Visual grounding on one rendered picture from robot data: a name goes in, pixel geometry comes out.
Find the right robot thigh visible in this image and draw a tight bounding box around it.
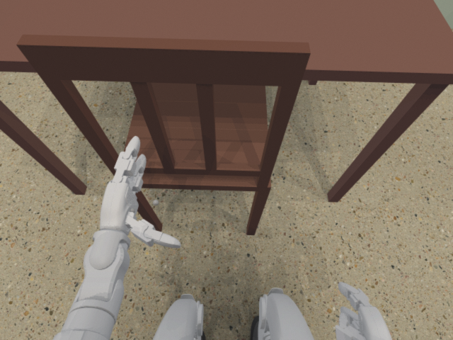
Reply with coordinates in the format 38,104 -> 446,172
259,293 -> 314,340

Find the robot right hand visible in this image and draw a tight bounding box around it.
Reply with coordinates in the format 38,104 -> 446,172
336,282 -> 392,340

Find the chair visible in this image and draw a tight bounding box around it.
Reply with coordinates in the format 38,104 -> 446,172
16,35 -> 311,235

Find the left robot forearm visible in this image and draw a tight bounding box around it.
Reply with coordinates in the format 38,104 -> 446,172
53,229 -> 131,340

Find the left robot thigh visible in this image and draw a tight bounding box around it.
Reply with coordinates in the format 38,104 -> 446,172
152,299 -> 204,340

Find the robot left hand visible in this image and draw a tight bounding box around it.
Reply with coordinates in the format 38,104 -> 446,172
100,136 -> 180,248

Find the robot thigh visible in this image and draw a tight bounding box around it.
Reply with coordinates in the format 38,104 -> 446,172
259,293 -> 314,340
152,299 -> 204,340

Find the table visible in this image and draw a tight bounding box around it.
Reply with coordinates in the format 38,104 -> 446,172
0,0 -> 453,203

